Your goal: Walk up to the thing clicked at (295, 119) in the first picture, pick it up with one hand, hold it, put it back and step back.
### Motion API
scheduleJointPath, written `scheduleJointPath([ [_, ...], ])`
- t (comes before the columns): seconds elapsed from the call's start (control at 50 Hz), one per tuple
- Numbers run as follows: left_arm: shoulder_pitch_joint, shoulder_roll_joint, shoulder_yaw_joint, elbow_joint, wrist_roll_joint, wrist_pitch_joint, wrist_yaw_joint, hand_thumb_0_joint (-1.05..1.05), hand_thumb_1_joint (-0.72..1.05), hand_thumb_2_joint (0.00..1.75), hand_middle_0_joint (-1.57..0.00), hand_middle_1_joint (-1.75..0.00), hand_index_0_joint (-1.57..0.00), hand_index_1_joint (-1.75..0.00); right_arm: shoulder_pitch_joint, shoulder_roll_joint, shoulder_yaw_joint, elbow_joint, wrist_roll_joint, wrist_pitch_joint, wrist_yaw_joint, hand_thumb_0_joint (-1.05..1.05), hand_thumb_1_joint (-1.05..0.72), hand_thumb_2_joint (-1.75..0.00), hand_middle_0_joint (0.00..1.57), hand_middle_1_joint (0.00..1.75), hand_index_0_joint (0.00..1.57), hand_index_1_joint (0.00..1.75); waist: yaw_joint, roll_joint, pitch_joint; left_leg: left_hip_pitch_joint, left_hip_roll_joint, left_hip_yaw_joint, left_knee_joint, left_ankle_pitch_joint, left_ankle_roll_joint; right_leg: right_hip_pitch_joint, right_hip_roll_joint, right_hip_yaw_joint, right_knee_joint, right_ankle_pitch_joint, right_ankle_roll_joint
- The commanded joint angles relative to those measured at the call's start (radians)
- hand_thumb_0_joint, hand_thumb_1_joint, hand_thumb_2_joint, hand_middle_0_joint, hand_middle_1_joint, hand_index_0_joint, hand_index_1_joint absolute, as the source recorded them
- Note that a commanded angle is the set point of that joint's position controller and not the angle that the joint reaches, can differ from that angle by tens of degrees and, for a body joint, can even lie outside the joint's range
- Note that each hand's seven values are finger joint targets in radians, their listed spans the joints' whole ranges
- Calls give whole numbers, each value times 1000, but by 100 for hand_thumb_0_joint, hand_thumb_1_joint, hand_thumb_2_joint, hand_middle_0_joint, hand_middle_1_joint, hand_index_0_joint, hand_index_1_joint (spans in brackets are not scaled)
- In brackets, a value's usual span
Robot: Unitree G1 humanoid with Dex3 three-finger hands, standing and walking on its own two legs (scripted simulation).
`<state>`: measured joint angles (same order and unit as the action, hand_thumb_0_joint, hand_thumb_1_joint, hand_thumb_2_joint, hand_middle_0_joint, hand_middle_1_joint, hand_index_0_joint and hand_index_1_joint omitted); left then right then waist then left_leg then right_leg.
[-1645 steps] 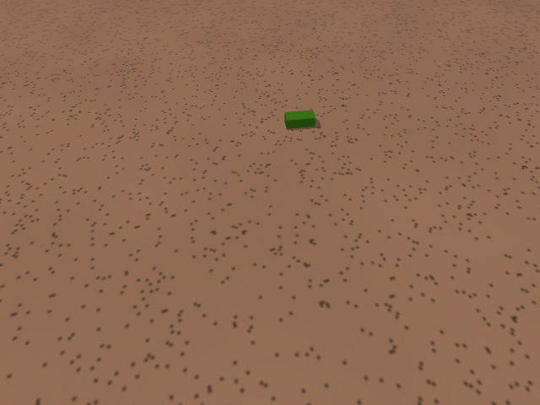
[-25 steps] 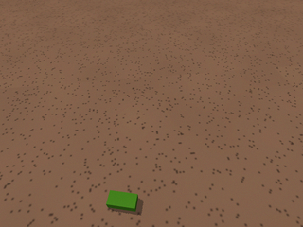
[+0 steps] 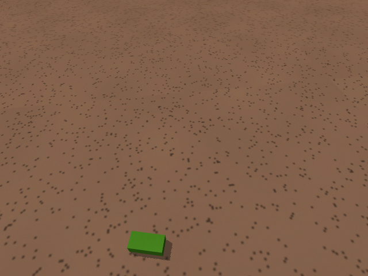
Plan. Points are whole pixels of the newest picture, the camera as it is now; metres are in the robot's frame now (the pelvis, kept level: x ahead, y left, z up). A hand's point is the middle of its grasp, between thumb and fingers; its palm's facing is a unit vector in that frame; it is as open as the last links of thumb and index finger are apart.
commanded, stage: stand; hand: left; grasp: from above
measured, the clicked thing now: (147, 243) +0.42 +0.22 -0.75
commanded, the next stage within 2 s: step back in 1.42 s
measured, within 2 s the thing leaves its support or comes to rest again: neither
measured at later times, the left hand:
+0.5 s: hand out of the picture +0.09 +0.24 -0.15, palm faces +0.03 -0.94 -0.33, open 7.4 cm
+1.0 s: hand out of the picture +0.08 +0.24 -0.15, palm faces +0.01 -0.94 -0.34, open 7.4 cm
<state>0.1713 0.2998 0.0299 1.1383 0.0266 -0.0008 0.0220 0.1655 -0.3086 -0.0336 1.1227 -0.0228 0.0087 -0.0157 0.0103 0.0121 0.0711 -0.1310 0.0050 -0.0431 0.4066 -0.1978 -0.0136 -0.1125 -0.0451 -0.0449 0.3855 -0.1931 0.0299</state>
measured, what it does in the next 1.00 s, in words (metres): stands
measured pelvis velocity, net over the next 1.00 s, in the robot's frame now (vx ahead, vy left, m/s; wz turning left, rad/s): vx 0.01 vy -0.01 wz -0.01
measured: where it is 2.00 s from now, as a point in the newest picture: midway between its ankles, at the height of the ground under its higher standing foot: outside the picture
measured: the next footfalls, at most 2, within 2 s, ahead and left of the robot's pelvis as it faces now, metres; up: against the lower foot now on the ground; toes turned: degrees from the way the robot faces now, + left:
none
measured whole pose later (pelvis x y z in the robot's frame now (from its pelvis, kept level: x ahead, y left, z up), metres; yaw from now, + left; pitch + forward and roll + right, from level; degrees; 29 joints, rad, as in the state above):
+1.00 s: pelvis +0.01 -0.01 +0.00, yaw +0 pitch -4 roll +0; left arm 0.12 0.32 0.02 1.15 0.01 -0.01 0.01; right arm 0.12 -0.33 -0.01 1.14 -0.02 -0.01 -0.01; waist 0.01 0.01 0.06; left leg -0.09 0.02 -0.04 0.33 -0.18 -0.03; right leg -0.09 -0.03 -0.05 0.34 -0.19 0.01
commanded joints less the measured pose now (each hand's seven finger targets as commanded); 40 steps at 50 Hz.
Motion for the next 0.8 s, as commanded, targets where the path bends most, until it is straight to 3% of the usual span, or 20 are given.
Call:
scheduleJointPath([
  [0.0, -42, 201, 39, -59, -5, -20, 11, 0, 90, 90, -20, -30, -20, -30, -41, -182, -23, -61, -1, -25, -8, 0, -90, -90, 20, 30, 20, 30, -2, 10, -41, -34, 91, -82, -102, 40, 41, 15, -83, 99, -94, 23, -37],
  [0.14, -57, 199, 37, -46, -8, -18, 9, 0, 90, 90, -20, -30, -20, -30, -47, -185, -13, -49, 3, -29, -11, 0, -90, -90, 20, 30, 20, 30, 0, -7, -46, -3, 96, -75, -106, 128, 35, 26, -79, 85, -91, 80, -34],
  [0.2, -61, 201, 37, -47, -11, -21, 10, 0, 90, 90, -20, -30, -20, -30, -42, -197, -14, -45, 4, -30, -13, 0, -90, -90, 20, 30, 20, 30, -1, -14, -74, 22, 103, -70, -96, 218, 37, 54, -85, 83, -88, 166, -32],
  [0.28, -73, 206, 38, -43, -11, -18, 7, 0, 90, 90, -20, -30, -20, -30, -50, -203, -13, -42, 4, -30, -14, 0, -90, -90, 20, 30, 20, 30, -5, -8, -57, 15, 101, -66, -108, 168, 33, 43, -83, 85, -100, 125, -30],
  [0.3, -75, 202, 38, -46, -11, -19, 7, 0, 90, 90, -20, -30, -20, -30, -60, -201, -12, -44, 3, -32, -14, 0, -90, -90, 20, 30, 20, 30, 0, -2, -68, 23, 104, -65, -102, 203, 34, 49, -84, 81, -92, 159, -32],
  [0.42, -87, 207, 37, -41, -9, -18, 4, 0, 90, 90, -20, -30, -20, -30, -72, -196, -10, -43, 4, -29, -11, 0, -90, -90, 20, 30, 20, 30, -1, -14, -33, -1, 103, -69, -129, 130, 30, 26, -77, 76, -113, 66, -29],
  [0.48, -95, 215, 40, -51, -9, -21, 3, 0, 90, 90, -20, -30, -20, -30, -80, -205, -13, -47, 4, -34, -11, 0, -90, -90, 20, 30, 20, 30, 0, 1, -69, 24, 110, -64, -115, 189, 30, 47, -86, 85, -102, 132, -36],
  [0.54, -102, 214, 38, -52, -9, -21, 2, 0, 90, 90, -20, -30, -20, -30, -83, -208, -13, -45, 5, -36, -10, 0, -90, -90, 20, 30, 20, 30, -6, 6, -75, 26, 110, -62, -116, 192, 28, 44, -86, 83, -103, 137, -35],
  [0.6, -106, 217, 37, -49, -9, -20, 1, 0, 90, 90, -20, -30, -20, -30, -92, -202, -11, -44, 5, -33, -7, 0, -90, -90, 20, 30, 20, 30, -5, -2, -53, 7, 109, -67, -129, 131, 28, 33, -82, 81, -115, 69, -35],
  [0.66, -94, 219, 36, -50, -10, -23, -1, 0, 90, 90, -20, -30, -20, -30, -92, -211, -14, -43, 5, -34, -7, 0, -90, -90, 20, 30, 20, 30, -2, -1, -79, 29, 112, -64, -119, 165, 34, 44, -87, 85, -110, 117, -39],
  [0.72, -95, 217, 33, -44, -10, -22, -2, 0, 90, 90, -20, -30, -20, -30, -90, -210, -12, -41, 7, -33, -5, 0, -90, -90, 20, 30, 20, 30, -6, -2, -52, 19, 110, -67, -134, 120, 28, 19, -81, 83, -120, 58, -37],
  [0.78, -99, 221, 33, -53, -11, -26, -3, 0, 90, 90, -20, -30, -20, -30, -90, -220, -12, -39, 7, -33, -4, 0, -90, -90, 20, 30, 20, 30, -6, -2, -75, 23, 113, -63, -119, 157, 31, 43, -88, 88, -113, 116, -39],
])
